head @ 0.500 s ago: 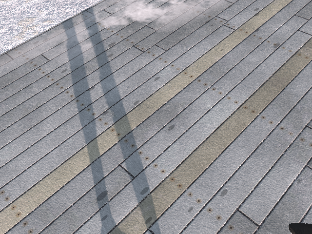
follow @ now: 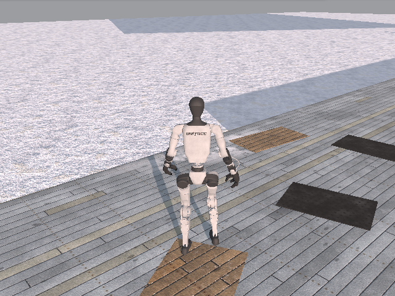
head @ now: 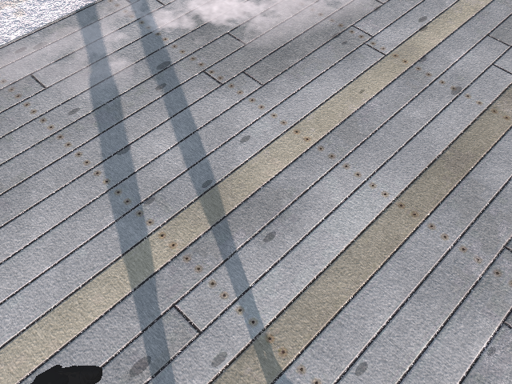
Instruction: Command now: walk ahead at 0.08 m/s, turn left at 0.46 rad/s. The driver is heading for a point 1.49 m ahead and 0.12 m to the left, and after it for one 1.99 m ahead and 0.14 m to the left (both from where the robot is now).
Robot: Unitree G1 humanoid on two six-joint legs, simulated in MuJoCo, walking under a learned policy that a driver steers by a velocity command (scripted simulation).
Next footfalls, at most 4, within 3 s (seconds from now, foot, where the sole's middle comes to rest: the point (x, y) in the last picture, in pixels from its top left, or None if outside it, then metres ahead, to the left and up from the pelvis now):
0.10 right None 0.15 -0.12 -0.78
0.54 left None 0.06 0.12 -0.78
1.12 right None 0.14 -0.12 -0.78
1.60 left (228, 343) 0.53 0.06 -0.78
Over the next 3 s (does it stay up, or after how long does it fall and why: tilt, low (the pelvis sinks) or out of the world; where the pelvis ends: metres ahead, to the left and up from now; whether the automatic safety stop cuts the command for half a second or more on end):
stays up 0.58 -0.04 -0.01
